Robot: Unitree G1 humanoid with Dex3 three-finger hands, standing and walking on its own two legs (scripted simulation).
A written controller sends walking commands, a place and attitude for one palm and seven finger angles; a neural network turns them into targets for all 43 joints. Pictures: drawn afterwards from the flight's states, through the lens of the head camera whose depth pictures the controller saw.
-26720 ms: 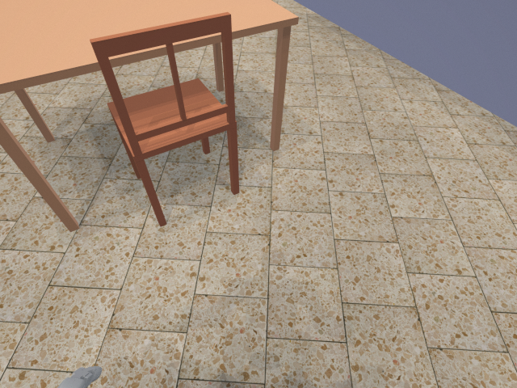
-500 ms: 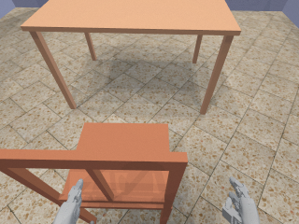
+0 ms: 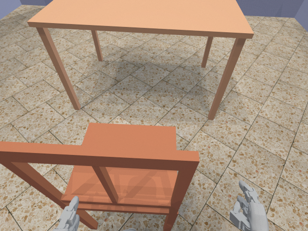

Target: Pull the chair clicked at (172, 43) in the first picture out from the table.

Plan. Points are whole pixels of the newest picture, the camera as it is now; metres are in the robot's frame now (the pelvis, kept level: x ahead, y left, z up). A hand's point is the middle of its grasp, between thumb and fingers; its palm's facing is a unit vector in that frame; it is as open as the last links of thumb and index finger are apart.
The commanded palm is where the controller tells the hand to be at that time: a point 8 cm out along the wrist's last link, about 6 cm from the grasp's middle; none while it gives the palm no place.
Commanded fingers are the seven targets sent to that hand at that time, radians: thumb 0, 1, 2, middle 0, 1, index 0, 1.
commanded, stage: draw the hand back to the body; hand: left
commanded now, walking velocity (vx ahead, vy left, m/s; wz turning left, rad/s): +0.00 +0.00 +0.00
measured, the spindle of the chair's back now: (108, 185) +0.25 +0.15 -0.03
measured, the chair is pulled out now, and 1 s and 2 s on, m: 0.65 0.64 0.64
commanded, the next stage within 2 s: step back with the hand held close in 1.48 s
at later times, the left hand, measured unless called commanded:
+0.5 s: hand (57, 230) +0.12 +0.19 +0.09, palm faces +0.06 -0.94 -0.32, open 16.6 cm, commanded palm +0.09 +0.25 +0.14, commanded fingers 0.00 -0.15 0.39 -0.05 -0.08 -0.05 -0.08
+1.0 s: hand (7, 169) +0.18 +0.25 +0.20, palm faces +0.44 -0.77 -0.47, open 10.8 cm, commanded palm +0.14 +0.28 +0.23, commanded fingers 0.00 0.75 0.83 -0.18 -0.27 -0.18 -0.27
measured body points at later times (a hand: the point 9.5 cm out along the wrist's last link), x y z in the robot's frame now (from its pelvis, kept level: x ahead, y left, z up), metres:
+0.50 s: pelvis -0.01 -0.01 +0.02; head -0.01 -0.02 +0.47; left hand +0.11 +0.24 +0.11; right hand +0.18 -0.23 -0.05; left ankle -0.01 +0.13 -0.67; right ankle -0.01 -0.14 -0.67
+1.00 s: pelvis +0.01 -0.01 +0.07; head +0.00 -0.04 +0.51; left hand +0.15 +0.28 +0.23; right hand +0.21 -0.23 -0.02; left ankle -0.01 +0.13 -0.67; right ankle -0.01 -0.14 -0.67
